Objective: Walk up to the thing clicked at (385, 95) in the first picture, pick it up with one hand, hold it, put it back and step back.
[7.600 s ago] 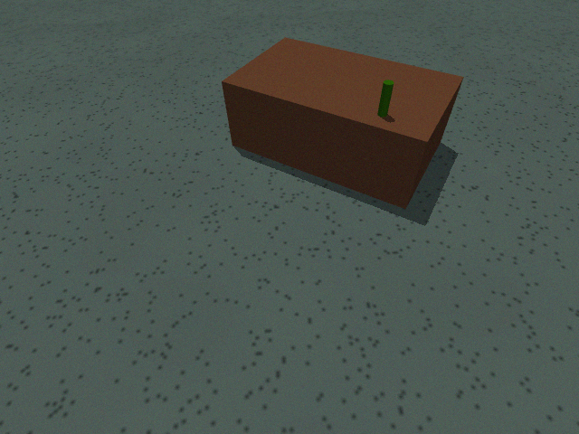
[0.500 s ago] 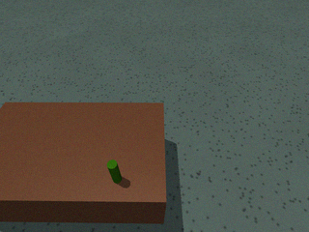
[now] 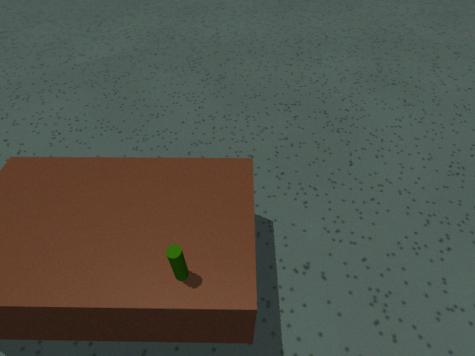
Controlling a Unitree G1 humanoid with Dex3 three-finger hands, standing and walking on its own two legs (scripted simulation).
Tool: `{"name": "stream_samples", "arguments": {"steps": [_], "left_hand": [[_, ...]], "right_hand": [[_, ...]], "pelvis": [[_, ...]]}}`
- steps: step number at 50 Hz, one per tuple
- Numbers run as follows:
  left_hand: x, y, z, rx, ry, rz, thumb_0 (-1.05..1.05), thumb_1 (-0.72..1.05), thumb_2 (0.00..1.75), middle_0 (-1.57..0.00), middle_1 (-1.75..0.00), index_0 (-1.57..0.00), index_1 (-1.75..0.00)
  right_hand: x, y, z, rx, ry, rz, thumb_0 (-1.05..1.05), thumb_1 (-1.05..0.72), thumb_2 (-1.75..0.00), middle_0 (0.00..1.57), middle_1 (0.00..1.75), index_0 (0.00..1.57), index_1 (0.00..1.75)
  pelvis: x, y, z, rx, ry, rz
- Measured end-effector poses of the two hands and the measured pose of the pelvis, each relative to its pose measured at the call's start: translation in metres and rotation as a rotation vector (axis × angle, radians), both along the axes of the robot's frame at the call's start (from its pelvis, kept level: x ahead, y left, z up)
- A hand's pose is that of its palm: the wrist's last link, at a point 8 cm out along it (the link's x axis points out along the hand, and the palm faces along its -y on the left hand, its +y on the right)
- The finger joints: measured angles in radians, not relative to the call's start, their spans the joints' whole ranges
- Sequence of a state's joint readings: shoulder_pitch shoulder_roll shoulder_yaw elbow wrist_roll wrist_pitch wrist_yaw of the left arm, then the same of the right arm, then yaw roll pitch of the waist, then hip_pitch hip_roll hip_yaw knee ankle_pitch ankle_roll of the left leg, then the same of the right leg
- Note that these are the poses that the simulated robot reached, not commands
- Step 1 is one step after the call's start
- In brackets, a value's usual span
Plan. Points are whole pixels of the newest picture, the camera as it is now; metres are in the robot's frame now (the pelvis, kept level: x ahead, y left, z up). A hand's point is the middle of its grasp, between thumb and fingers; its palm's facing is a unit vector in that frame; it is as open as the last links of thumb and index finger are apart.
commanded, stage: go down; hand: left
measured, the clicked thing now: (178, 263) +0.44 +0.19 -0.32
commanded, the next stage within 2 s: none
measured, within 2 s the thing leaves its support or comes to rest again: neither
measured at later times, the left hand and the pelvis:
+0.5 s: hand out of the picture +0.15 +0.27 -0.15, palm faces +0.04 -0.94 -0.33, open 16.0 cm; pelvis +0.01 +0.00 -0.02, yaw +1 degrees
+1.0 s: hand out of the picture +0.16 +0.28 -0.14, palm faces +0.04 -0.95 -0.30, open 17.2 cm; pelvis +0.02 -0.01 -0.04, yaw +2 degrees
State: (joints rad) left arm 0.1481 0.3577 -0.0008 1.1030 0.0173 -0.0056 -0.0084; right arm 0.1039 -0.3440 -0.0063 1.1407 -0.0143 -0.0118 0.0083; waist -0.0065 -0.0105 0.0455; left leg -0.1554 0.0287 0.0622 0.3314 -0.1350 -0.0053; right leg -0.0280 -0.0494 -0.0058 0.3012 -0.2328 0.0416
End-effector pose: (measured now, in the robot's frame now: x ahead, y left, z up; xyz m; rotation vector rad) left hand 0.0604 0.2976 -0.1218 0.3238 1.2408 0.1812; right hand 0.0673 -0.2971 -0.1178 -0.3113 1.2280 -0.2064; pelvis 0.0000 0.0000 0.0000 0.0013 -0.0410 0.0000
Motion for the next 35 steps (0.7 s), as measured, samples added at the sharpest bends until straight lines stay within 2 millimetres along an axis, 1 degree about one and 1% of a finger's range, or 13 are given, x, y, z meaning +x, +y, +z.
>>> {"name": "stream_samples", "arguments": {"steps": [2,5,9,11,13,15,18,26,30,35], "left_hand": [[0.008,-0.002,0.001,-0.003,-0.05,0.024,0.0,0.88,0.88,-0.19,-0.28,-0.18,-0.27],[0.032,-0.005,0.0,-0.011,-0.125,0.055,0.01,0.8,0.79,-0.14,-0.22,-0.13,-0.21],[0.068,-0.003,0.0,-0.013,-0.171,0.035,0.01,0.61,0.61,-0.08,-0.15,-0.08,-0.14],[0.08,0.0,0.002,-0.007,-0.175,0.02,0.0,0.5,0.51,-0.07,-0.13,-0.07,-0.12],[0.088,0.003,0.006,0.001,-0.184,0.016,0.0,0.39,0.42,-0.06,-0.11,-0.06,-0.1],[0.091,0.006,0.011,0.01,-0.184,0.021,0.0,0.29,0.35,-0.05,-0.1,-0.05,-0.08],[0.09,0.011,0.015,0.016,-0.153,0.03,0.0,0.13,0.26,-0.05,-0.09,-0.05,-0.07],[0.078,0.013,0.01,-0.013,-0.086,0.06,0.0,-0.27,0.15,-0.06,-0.09,-0.05,-0.09],[0.081,0.013,0.009,-0.022,-0.112,0.055,0.0,-0.38,0.13,-0.06,-0.1,-0.05,-0.09],[0.088,0.017,0.013,-0.015,-0.151,0.045,-0.01,-0.44,0.11,-0.07,-0.09,-0.06,-0.09]], "right_hand": [[0.003,0.003,0.001,0.0,-0.047,0.0,0.01,-0.92,-0.91,0.2,0.3,0.2,0.3],[0.007,0.014,-0.001,0.014,-0.102,0.019,0.01,-0.96,-0.92,0.2,0.3,0.2,0.3],[0.007,0.028,-0.004,0.037,-0.13,0.014,0.01,-0.99,-0.92,0.2,0.3,0.2,0.3],[0.006,0.033,-0.004,0.048,-0.145,0.0,0.01,-0.99,-0.92,0.2,0.3,0.2,0.3],[0.005,0.037,-0.003,0.056,-0.162,-0.017,0.01,-0.99,-0.92,0.21,0.3,0.2,0.3],[0.007,0.039,-0.002,0.062,-0.181,-0.025,0.01,-0.98,-0.92,0.21,0.3,0.2,0.3],[0.016,0.04,-0.001,0.066,-0.215,-0.023,0.01,-0.96,-0.91,0.21,0.3,0.2,0.3],[0.056,0.038,0.004,0.043,-0.317,0.029,0.01,-0.9,-0.9,0.21,0.3,0.2,0.3],[0.073,0.036,0.006,0.02,-0.352,0.058,0.01,-0.88,-0.89,0.21,0.3,0.2,0.3],[0.088,0.034,0.007,0.0,-0.388,0.071,0.01,-0.86,-0.89,0.21,0.3,0.2,0.3]], "pelvis": [[-0.003,0.0,-0.002,-0.002,0.023,0.007],[-0.01,0.0,-0.005,-0.007,0.051,0.02],[-0.015,-0.003,-0.009,-0.011,0.094,0.02],[-0.014,-0.004,-0.011,-0.011,0.108,0.015],[-0.01,-0.004,-0.011,-0.011,0.116,0.011],[-0.007,-0.004,-0.011,-0.011,0.12,0.01],[-0.002,-0.003,-0.012,-0.011,0.124,0.011],[0.006,-0.003,-0.018,-0.009,0.149,0.02],[0.01,-0.005,-0.023,-0.011,0.164,0.026],[0.015,-0.007,-0.027,-0.016,0.178,0.03]]}}
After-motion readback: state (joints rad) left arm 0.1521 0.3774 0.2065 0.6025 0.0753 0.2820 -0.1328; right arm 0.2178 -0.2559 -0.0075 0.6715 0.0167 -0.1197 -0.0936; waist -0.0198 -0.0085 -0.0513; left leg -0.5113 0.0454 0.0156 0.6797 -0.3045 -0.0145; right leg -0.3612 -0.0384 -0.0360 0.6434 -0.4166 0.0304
